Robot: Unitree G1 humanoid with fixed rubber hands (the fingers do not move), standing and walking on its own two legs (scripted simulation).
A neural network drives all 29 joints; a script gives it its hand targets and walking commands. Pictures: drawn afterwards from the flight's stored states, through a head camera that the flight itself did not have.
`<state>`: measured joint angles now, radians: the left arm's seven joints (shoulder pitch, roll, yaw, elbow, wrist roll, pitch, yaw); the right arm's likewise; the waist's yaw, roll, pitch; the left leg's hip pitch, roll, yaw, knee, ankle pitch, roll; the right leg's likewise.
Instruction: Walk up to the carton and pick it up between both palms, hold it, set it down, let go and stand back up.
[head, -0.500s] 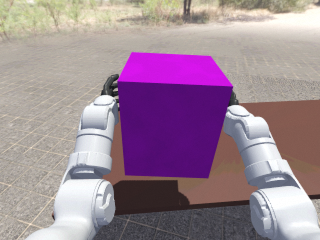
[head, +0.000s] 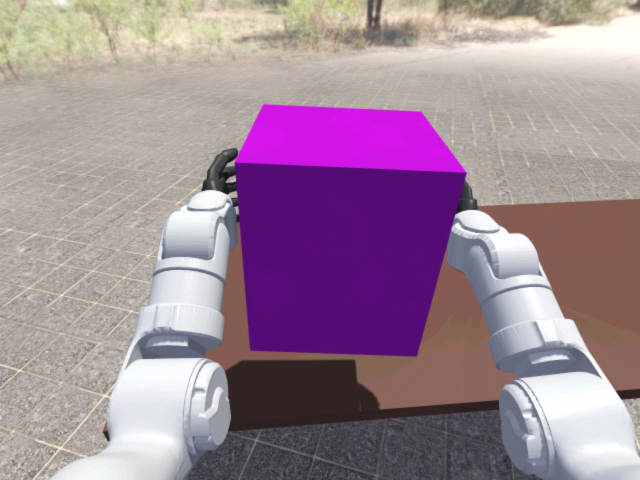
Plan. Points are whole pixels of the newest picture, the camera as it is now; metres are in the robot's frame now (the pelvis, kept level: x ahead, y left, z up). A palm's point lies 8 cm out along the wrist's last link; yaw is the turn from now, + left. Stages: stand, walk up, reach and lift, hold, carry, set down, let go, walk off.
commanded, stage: hold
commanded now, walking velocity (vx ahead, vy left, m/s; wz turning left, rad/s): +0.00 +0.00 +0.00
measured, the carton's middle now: (338, 227) +0.39 -0.01 +0.21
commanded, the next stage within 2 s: set down in 0.58 s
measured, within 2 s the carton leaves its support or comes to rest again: neither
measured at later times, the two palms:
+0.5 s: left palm (217, 206) +0.39 +0.14 +0.25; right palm (460, 223) +0.37 -0.16 +0.23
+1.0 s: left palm (219, 205) +0.41 +0.14 +0.24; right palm (449, 228) +0.39 -0.15 +0.21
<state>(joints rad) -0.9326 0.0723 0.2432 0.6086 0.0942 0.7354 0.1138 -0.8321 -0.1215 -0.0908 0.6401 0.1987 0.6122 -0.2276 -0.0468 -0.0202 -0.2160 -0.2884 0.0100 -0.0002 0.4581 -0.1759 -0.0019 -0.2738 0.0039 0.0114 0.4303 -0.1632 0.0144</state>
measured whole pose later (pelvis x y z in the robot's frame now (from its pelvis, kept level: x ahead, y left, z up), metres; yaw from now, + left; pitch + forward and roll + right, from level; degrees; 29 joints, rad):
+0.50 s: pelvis +0.00 +0.00 +0.00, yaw +0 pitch +0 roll +0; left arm -0.93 0.07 0.24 0.61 0.09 0.74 0.11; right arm -0.83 -0.12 -0.09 0.64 0.20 0.61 -0.23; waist -0.05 -0.02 -0.22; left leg -0.29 0.01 0.00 0.46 -0.18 0.00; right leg -0.27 0.00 0.01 0.43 -0.16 0.01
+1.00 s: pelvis +0.01 +0.00 +0.00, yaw +0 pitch -2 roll +0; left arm -0.92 0.03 0.38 0.61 0.24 0.55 0.02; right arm -0.84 -0.04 -0.19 0.76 0.18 0.33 -0.21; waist -0.05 -0.02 -0.12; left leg -0.21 0.01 0.00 0.42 -0.18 0.00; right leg -0.21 0.00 0.01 0.41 -0.17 0.01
